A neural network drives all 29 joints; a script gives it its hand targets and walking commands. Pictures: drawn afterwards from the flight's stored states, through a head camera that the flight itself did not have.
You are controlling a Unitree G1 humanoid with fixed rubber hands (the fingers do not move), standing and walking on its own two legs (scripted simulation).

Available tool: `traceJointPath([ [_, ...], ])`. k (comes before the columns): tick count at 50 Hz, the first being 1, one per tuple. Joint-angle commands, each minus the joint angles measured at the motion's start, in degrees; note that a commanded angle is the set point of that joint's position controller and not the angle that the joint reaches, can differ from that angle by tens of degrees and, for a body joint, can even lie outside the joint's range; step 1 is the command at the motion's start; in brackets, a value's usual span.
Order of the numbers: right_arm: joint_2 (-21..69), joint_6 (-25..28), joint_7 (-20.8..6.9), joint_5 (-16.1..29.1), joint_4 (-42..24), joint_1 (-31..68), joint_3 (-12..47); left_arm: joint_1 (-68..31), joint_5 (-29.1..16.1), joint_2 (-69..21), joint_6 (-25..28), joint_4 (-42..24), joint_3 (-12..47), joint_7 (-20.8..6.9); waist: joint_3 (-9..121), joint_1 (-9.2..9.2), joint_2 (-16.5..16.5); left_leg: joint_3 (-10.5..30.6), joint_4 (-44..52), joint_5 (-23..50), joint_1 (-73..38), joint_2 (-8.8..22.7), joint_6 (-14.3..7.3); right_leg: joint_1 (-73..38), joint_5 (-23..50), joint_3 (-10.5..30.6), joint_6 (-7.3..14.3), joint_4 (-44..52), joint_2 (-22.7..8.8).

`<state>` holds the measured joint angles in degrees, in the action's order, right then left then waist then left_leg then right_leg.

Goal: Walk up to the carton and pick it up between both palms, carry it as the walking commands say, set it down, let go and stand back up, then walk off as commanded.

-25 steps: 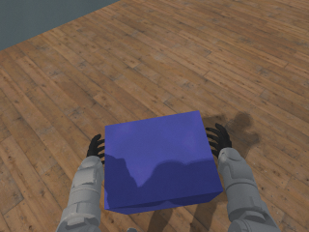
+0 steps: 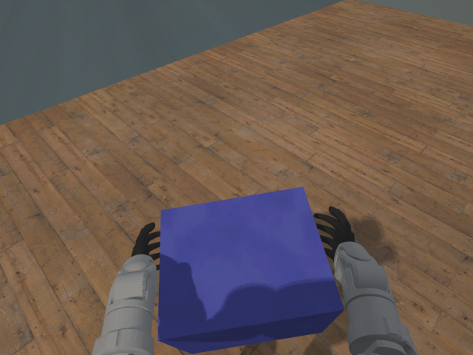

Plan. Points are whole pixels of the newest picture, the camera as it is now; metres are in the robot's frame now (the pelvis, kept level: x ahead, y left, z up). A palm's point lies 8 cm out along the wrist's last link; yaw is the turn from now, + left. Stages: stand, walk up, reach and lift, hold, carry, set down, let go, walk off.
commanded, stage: reach and lift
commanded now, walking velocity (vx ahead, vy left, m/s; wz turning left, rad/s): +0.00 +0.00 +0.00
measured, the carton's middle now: (244, 274) +0.32 +0.02 -0.08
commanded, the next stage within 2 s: hold in 1.96 s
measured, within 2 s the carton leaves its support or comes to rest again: neither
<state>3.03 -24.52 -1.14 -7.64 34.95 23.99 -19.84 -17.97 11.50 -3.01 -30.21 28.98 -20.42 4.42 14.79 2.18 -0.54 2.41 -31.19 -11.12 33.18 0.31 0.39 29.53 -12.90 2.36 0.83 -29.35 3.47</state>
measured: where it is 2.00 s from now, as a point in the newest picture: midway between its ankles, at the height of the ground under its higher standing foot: outside the picture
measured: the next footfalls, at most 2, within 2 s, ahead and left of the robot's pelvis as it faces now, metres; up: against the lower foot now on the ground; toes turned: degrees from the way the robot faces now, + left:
none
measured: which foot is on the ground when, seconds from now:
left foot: down 0.00-1.00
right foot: down 0.00-1.00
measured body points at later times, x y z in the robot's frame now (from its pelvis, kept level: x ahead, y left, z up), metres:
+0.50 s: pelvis +0.00 -0.01 +0.01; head -0.07 +0.00 +0.46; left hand +0.29 +0.20 +0.05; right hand +0.34 -0.16 +0.07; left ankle +0.03 +0.12 -0.73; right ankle +0.01 -0.11 -0.73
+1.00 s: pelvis +0.00 +0.00 +0.02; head -0.05 +0.01 +0.46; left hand +0.30 +0.21 +0.05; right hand +0.34 -0.16 +0.07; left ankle +0.03 +0.12 -0.73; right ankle +0.01 -0.11 -0.73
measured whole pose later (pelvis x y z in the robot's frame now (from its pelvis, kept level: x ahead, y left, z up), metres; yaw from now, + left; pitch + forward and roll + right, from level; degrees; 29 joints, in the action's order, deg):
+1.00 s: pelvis +0.00 +0.00 +0.02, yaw +0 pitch +0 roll -1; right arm 3.6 -35.6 -1.3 -10.7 27.2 22.4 -19.3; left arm -19.8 15.7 -4.3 -42.2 22.3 -19.3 2.9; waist 9.0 2.2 -0.5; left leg 2.6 -21.7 -8.6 13.5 0.4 0.4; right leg 9.1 -9.4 2.6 1.2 -18.2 3.2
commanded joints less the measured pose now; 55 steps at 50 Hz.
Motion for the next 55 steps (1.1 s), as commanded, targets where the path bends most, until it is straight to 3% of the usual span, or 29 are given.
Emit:
traceJointPath([
  [1, 54.2, -3.4, -21.4, 5.9, -1.6, 22.5, 32.8, -33.2, -12.0, -56.5, 0.0, -10.1, 33.6, -21.6, 17.5, 5.58, 2.0, 1.7, 6.3, 20.1, -31.4, -3.1, 1.0, -9.0, 10.1, 1.1, 0.8, 6.3, 2.4],
  [3, 54.1, -4.0, -21.6, 6.2, -2.6, 24.2, 32.6, -35.3, -12.3, -57.4, -1.0, -10.9, 35.4, -21.8, 19.7, 5.19, 3.7, 1.9, 6.8, 18.4, -34.5, -3.1, 1.5, -10.3, 7.6, 0.7, 0.7, 7.3, 2.1],
  [4, 52.0, -4.1, -21.6, 5.8, -3.4, 25.4, 31.4, -34.5, -12.1, -56.6, -1.6, -8.6, 34.4, -22.1, 15.6, 3.52, 3.8, 1.2, 7.5, 17.4, -33.0, -3.1, 1.5, -8.7, 8.3, 0.8, 0.8, 8.1, 1.9],
  [5, 52.9, -4.7, -21.5, 5.6, -1.9, 23.9, 31.3, -34.1, -11.3, -57.2, -2.3, -8.3, 33.9, -21.9, 15.1, 4.04, 5.9, 1.1, 8.1, 16.3, -33.4, -3.2, 1.6, -9.8, 7.5, 1.0, 1.1, 8.3, 1.5],
  [9, 52.4, -6.5, -21.6, 5.0, -2.8, 23.9, 31.4, -33.9, -11.7, -57.7, -4.1, -7.1, 32.9, -22.5, 11.0, 3.44, 1.7, 1.3, 9.6, 13.6, -34.4, -3.2, 1.1, -11.8, 7.0, 1.2, 0.7, 10.3, 1.4],
  [13, 51.8, -8.6, -22.0, 4.2, 0.5, 21.7, 28.3, -34.6, -10.2, -55.6, -5.9, -7.7, 30.6, -22.2, 7.3, 4.15, 3.9, 0.4, 10.8, 14.5, -35.0, -3.5, 1.5, -13.9, 8.5, 1.5, 0.7, 11.6, 1.2],
  [15, 53.3, -9.0, -21.7, 5.5, -3.6, 23.9, 30.2, -33.7, -10.8, -54.5, -6.2, -9.8, 31.3, -22.3, 6.4, 3.60, 1.7, 0.7, 11.0, 16.8, -37.0, -3.6, 0.9, -14.9, 11.0, 1.2, 0.3, 11.9, 1.5],
  [17, 53.7, -9.5, -21.5, 6.6, -5.2, 23.2, 32.1, -36.4, -12.0, -56.0, -6.7, -12.8, 33.9, -22.6, 10.0, 3.49, 4.6, 0.7, 10.9, 16.7, -37.5, -3.6, 1.4, -18.3, 10.4, 2.0, 0.9, 12.2, 1.2],
  [19, 54.2, -10.8, -21.7, 8.1, -7.6, 25.3, 33.7, -35.2, -13.3, -56.3, -7.5, -13.4, 33.3, -22.4, 7.1, 3.92, 2.2, 0.6, 11.7, 17.0, -38.7, -3.5, 1.0, -18.3, 10.9, 1.4, 0.3, 12.2, 1.6],
  [20, 53.5, -11.1, -21.8, 7.3, -6.6, 24.6, 32.8, -35.4, -11.6, -55.8, -8.1, -12.6, 32.3, -22.3, 6.4, 4.94, 6.0, -0.3, 12.1, 16.1, -36.7, -4.0, 1.4, -19.6, 11.2, 2.1, 0.7, 12.8, 0.9],
  [21, 53.7, -11.4, -21.9, 7.3, -7.1, 25.8, 33.0, -35.3, -12.4, -57.2, -8.3, -12.5, 32.5, -22.2, 6.3, 3.53, 1.8, 0.7, 12.3, 16.1, -38.6, -3.7, 1.1, -17.5, 9.7, 1.4, 0.3, 13.0, 1.7],
  [22, 53.7, -11.7, -22.0, 8.2, -8.4, 26.9, 33.3, -36.8, -12.6, -57.5, -8.8, -12.5, 33.4, -22.3, 8.3, 3.83, 3.9, 0.7, 12.3, 13.7, -39.7, -3.7, 1.4, -18.7, 8.2, 1.7, 0.6, 13.2, 1.4],
  [24, 54.5, -12.1, -21.9, 8.3, -8.9, 26.5, 33.7, -36.6, -13.4, -57.5, -8.9, -13.8, 33.4, -22.4, 5.7, 3.40, 2.3, 0.5, 12.9, 14.9, -38.5, -3.7, 0.9, -19.0, 10.6, 2.1, 0.5, 13.7, 1.4],
  [26, 53.3, -12.8, -21.9, 7.2, -7.7, 26.7, 31.6, -37.6, -13.1, -57.5, -9.9, -12.9, 33.6, -22.4, 4.7, 2.60, 4.0, 0.5, 13.5, 10.9, -39.7, -3.4, 1.4, -17.8, 6.1, 1.4, 0.6, 14.0, 1.6],
  [31, 53.9, -13.5, -22.1, 5.2, -4.5, 27.4, 27.8, -39.5, -11.1, -55.4, -10.4, -10.9, 30.0, -23.3, 0.8, 2.63, 1.5, -1.1, 14.6, 5.8, -37.6, -4.0, 1.0, -17.5, 2.9, 1.6, 0.4, 15.8, 1.5],
  [33, 54.1, -12.9, -22.0, 5.1, -6.0, 29.1, 28.0, -40.7, -11.1, -55.8, -10.2, -10.5, 31.2, -23.8, 2.7, 1.37, 4.1, -1.1, 14.8, 3.9, -36.4, -3.9, 1.1, -19.8, 3.2, 1.7, 0.6, 15.5, 1.1],
  [35, 53.7, -12.6, -21.8, 5.4, -6.5, 29.8, 28.0, -40.7, -11.7, -57.1, -9.9, -10.0, 31.0, -24.2, 1.0, 0.64, 4.5, -1.1, 14.5, 4.9, -35.4, -4.1, 1.1, -18.6, 4.2, 1.6, 0.9, 15.3, 1.2],
  [36, 53.9, -12.4, -21.8, 5.8, -6.9, 29.8, 28.9, -40.1, -12.7, -57.5, -9.6, -9.9, 31.1, -24.3, 2.7, 1.08, 0.6, -0.4, 14.0, 7.4, -36.5, -3.7, 0.8, -19.0, 5.5, 1.5, 0.4, 15.3, 1.5],
  [37, 53.3, -12.3, -21.6, 5.4, -7.8, 29.1, 28.1, -40.9, -11.9, -57.5, -9.7, -11.0, 32.3, -24.4, 7.1, 0.10, 5.0, -0.9, 13.8, 8.4, -37.5, -4.5, 1.4, -21.5, 7.7, 1.6, 0.7, 15.0, 1.2],
  [39, 53.9, -12.1, -21.6, 6.9, -10.4, 30.2, 30.7, -40.1, -13.9, -59.2, -9.1, -12.2, 34.0, -24.3, 5.9, -0.14, 2.3, -0.2, 13.5, 11.3, -38.2, -4.0, 1.1, -19.8, 8.6, 1.5, 0.3, 15.0, 1.9],
  [42, 53.1, -12.5, -21.3, 6.1, -10.7, 27.0, 30.1, -40.5, -14.4, -58.9, -9.2, -13.9, 35.4, -24.2, 8.0, -1.52, 4.6, 0.3, 13.4, 14.8, -40.3, -3.4, 1.7, -20.4, 10.9, 1.6, 0.9, 14.9, 2.2],
  [43, 53.0, -13.0, -21.3, 5.5, -8.5, 26.1, 29.1, -39.5, -14.1, -58.3, -9.4, -12.8, 34.1, -24.0, 5.9, -1.41, 1.9, -0.1, 13.6, 13.0, -39.7, -3.8, 1.3, -19.6, 9.7, 1.6, 0.6, 15.5, 2.1],
  [44, 52.7, -12.8, -21.1, 5.5, -8.9, 25.6, 28.9, -38.5, -13.3, -58.2, -9.7, -12.0, 34.4, -24.3, 6.3, -2.10, 6.2, -0.5, 13.9, 11.7, -38.2, -4.1, 1.5, -21.3, 9.7, 1.9, 0.9, 15.5, 1.5],
  [45, 51.7, -12.7, -21.1, 5.2, -10.5, 27.0, 28.5, -37.8, -12.9, -58.2, -9.9, -10.8, 33.5, -24.3, 7.4, -2.67, 3.9, -0.2, 13.6, 12.8, -38.5, -3.9, 1.7, -21.9, 10.9, 1.6, 0.9, 15.2, 2.0],
  [49, 52.7, -12.7, -20.8, 4.9, -8.9, 24.9, 28.3, -37.6, -13.1, -58.3, -9.5, -11.5, 33.4, -24.4, 6.1, -2.13, 4.1, -0.1, 13.8, 14.8, -38.3, -3.9, 1.5, -22.2, 12.0, 1.6, 0.7, 15.4, 2.1],
  [51, 52.7, -13.0, -20.6, 4.7, -9.2, 24.5, 27.8, -36.9, -13.0, -57.7, -9.7, -11.3, 33.0, -24.6, 5.3, -3.17, 1.9, -0.2, 13.8, 16.2, -38.7, -4.2, 1.1, -22.1, 13.6, 1.8, 0.2, 15.9, 1.8],
  [52, 52.8, -13.0, -20.5, 5.1, -11.1, 24.0, 28.7, -35.9, -12.9, -58.7, -9.9, -11.8, 33.5, -24.6, 8.7, -2.44, 5.1, -0.3, 13.9, 18.3, -39.4, -4.3, 1.4, -24.5, 14.9, 2.0, 0.5, 15.7, 1.9],
  [54, 53.4, -12.9, -20.5, 5.4, -10.3, 24.1, 28.8, -37.0, -14.0, -58.8, -9.7, -12.9, 34.3, -24.7, 6.9, -3.45, 2.4, -0.1, 13.8, 16.8, -38.2, -4.4, 1.1, -23.3, 13.8, 1.8, 0.4, 15.8, 2.2],
  [55, 53.3, -13.0, -20.5, 5.3, -10.4, 22.7, 29.2, -35.9, -13.6, -58.8, -9.5, -13.0, 34.4, -24.7, 7.4, -2.52, 5.2, -0.1, 13.9, 19.0, -40.0, -4.0, 1.4, -22.8, 14.0, 2.1, 0.5, 15.9, 2.2],
])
